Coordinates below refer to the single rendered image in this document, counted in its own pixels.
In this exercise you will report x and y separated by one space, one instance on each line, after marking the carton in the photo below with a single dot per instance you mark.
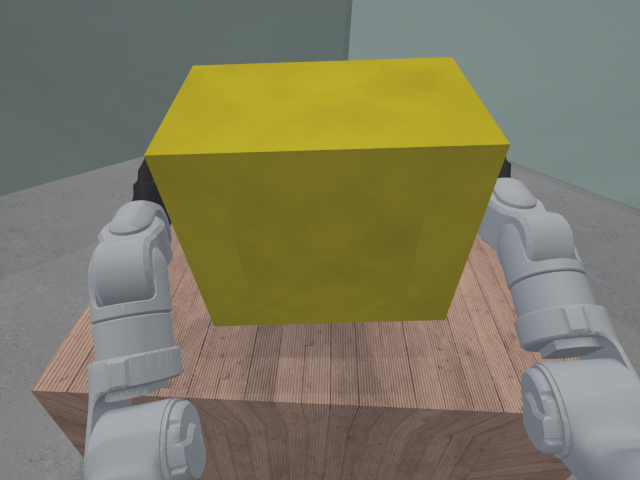
329 191

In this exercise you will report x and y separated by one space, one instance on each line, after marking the robot left upper arm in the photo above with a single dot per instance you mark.
160 440

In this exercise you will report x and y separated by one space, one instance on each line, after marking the robot right upper arm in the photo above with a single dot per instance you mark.
586 413

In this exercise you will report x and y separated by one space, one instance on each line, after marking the robot left forearm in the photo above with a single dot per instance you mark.
130 305

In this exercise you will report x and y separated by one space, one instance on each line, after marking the left robot hand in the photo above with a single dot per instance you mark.
145 188

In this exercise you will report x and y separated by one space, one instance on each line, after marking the pedestal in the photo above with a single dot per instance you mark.
401 400

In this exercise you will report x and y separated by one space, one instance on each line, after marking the robot right forearm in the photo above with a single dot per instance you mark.
557 313

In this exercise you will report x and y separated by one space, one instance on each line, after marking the right robot hand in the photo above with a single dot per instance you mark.
505 170

